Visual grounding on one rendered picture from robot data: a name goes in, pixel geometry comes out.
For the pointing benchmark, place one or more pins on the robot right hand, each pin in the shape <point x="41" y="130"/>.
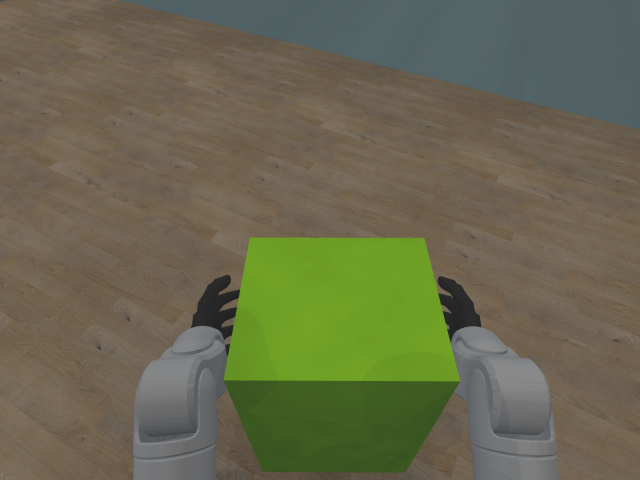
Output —
<point x="461" y="306"/>

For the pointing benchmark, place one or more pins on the robot right forearm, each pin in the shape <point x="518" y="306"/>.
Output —
<point x="511" y="425"/>

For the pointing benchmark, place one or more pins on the robot left hand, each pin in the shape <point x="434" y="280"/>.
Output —
<point x="208" y="313"/>

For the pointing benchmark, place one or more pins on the carton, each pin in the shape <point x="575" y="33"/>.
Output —
<point x="340" y="358"/>

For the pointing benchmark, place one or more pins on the robot left forearm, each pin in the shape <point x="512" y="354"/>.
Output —
<point x="175" y="416"/>

